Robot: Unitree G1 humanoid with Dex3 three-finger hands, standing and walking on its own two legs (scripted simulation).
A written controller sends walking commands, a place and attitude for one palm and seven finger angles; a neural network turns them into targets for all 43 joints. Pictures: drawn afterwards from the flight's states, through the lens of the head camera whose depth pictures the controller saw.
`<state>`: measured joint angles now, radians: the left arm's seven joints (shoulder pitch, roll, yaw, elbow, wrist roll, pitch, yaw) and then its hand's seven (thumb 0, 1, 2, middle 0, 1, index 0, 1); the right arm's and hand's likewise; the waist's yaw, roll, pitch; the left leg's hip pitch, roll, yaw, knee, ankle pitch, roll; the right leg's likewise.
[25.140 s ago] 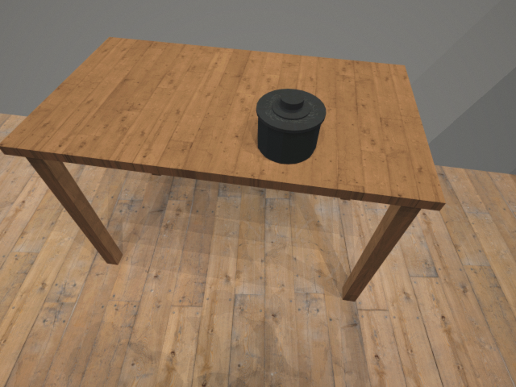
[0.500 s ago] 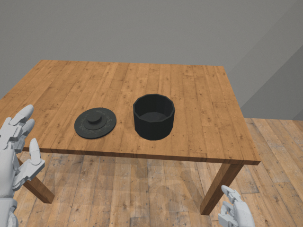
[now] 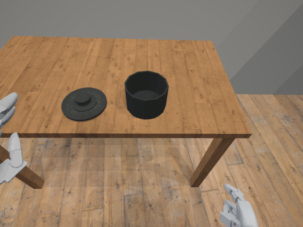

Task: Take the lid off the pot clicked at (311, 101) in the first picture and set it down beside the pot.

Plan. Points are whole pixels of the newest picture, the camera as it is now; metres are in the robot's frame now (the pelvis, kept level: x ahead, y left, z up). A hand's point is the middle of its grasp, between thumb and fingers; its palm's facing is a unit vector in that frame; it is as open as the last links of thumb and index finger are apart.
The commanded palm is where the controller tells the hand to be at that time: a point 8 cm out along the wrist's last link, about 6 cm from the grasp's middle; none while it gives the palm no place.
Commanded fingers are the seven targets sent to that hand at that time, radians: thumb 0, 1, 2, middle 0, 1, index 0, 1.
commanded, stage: step back with the hand held close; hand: left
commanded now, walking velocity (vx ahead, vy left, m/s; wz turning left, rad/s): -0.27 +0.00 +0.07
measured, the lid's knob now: (82, 98) +0.52 +0.30 -0.03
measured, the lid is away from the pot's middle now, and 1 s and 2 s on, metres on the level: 0.24 0.24 0.24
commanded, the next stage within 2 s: stop stepping back and stand still in 0.94 s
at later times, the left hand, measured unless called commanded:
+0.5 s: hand (7, 189) +0.14 +0.24 +0.18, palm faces +0.35 -0.80 -0.49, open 7.4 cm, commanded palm +0.08 +0.27 +0.19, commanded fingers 0.00 0.90 0.90 -0.20 -0.30 -0.20 -0.30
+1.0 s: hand out of the picture +0.05 +0.25 +0.16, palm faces +0.36 -0.87 -0.35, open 7.4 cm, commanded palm -0.03 +0.29 +0.19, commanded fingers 0.00 0.90 0.90 -0.20 -0.30 -0.20 -0.30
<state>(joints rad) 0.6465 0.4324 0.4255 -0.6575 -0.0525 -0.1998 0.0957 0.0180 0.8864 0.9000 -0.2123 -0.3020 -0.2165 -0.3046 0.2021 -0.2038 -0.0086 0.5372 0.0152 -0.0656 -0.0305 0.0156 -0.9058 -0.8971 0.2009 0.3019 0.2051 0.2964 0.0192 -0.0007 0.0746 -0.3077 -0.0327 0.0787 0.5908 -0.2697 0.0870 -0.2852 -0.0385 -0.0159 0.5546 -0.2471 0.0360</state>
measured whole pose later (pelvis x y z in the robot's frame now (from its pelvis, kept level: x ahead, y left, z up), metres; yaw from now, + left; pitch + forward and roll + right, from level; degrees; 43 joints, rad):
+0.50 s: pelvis -0.06 +0.00 +0.00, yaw -1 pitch +3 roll -3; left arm 0.62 0.44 0.45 -0.67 -0.04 -0.27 0.13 0.02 0.89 0.90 -0.21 -0.30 -0.21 -0.30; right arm 0.21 -0.18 0.00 0.56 0.01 -0.14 -0.04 0.02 -0.90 -0.90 0.20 0.30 0.21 0.30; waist 0.02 -0.01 0.02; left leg -0.49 0.02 0.07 0.60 -0.17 0.08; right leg -0.20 0.01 -0.02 0.51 -0.36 0.03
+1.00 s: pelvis -0.15 +0.00 -0.01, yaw +2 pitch +2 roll -2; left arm 0.52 0.40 0.38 -0.60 -0.05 -0.26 0.12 0.01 0.89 0.90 -0.21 -0.30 -0.21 -0.30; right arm 0.17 -0.20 -0.04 0.58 0.02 -0.08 -0.07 0.02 -0.91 -0.90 0.20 0.30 0.20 0.30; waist -0.03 -0.08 0.01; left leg -0.33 -0.01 0.00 0.65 -0.40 0.04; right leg -0.38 -0.05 -0.03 0.66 -0.31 0.04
